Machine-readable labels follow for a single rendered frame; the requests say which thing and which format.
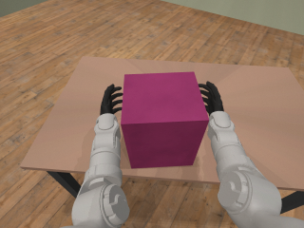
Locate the left robot hand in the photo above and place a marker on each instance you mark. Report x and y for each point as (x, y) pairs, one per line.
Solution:
(107, 104)

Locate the robot left upper arm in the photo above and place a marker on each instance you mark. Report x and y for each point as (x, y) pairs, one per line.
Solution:
(103, 207)

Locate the robot right upper arm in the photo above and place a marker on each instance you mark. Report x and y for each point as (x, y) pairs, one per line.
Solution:
(253, 202)

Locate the carton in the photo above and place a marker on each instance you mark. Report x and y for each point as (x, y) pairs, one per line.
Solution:
(163, 119)

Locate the robot right forearm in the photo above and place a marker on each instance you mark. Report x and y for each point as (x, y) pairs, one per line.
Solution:
(227, 149)

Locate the table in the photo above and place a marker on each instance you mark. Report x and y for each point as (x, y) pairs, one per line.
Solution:
(265, 103)

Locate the robot left forearm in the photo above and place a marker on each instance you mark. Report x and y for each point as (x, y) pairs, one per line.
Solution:
(105, 155)

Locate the right robot hand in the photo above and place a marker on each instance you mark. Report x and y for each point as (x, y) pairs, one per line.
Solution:
(213, 100)

